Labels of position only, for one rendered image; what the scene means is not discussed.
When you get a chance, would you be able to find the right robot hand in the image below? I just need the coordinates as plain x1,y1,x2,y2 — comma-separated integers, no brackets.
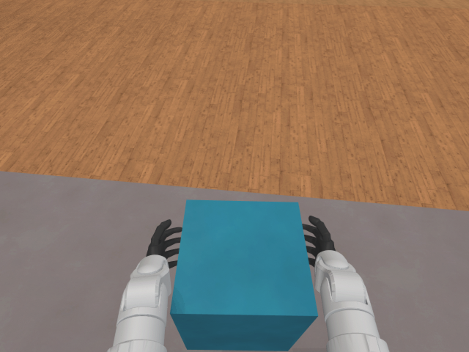
302,216,336,267

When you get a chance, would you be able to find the carton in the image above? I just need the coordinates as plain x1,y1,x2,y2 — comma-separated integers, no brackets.
170,199,318,351

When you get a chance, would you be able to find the robot left forearm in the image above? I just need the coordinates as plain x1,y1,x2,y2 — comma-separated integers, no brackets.
107,254,171,352

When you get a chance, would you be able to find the left robot hand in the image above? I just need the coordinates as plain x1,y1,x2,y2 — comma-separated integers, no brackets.
146,219,182,268

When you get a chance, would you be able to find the robot right forearm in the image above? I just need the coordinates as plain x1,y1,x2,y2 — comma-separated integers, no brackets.
314,250,389,352

